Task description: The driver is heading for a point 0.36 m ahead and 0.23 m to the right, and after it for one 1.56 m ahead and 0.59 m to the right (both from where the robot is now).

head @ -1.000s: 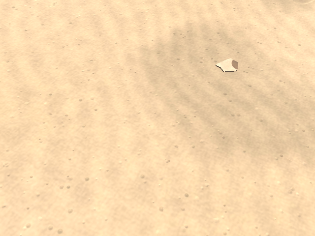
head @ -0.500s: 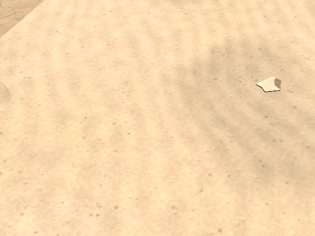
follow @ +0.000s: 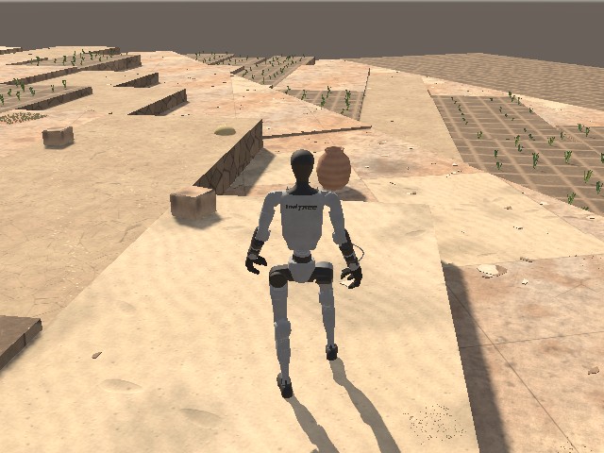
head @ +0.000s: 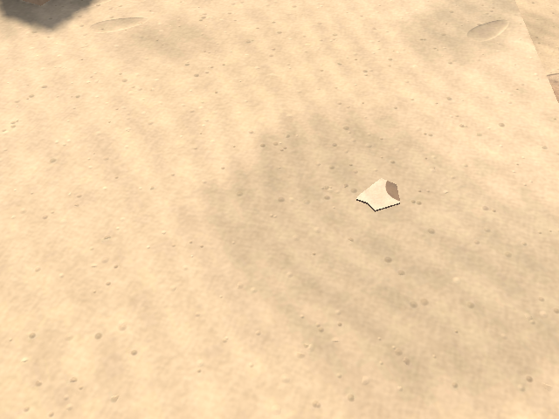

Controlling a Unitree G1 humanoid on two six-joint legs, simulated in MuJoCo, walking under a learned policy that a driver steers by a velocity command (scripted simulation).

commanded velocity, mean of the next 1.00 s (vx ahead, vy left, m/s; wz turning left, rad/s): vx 0.27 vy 0.00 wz -0.56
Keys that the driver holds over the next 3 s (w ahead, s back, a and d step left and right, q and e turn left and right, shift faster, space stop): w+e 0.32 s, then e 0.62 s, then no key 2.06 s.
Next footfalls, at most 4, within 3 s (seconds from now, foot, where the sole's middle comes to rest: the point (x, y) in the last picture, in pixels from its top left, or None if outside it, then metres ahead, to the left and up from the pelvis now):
0.20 right None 0.29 -0.14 -0.78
0.64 left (284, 394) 0.56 -0.02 -0.78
1.08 right None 0.37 -0.20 -0.78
1.42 left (278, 418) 0.50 0.00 -0.78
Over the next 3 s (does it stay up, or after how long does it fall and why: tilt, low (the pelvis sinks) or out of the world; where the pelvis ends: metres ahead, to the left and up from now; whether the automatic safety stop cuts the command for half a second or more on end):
stays up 0.40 -0.08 0.00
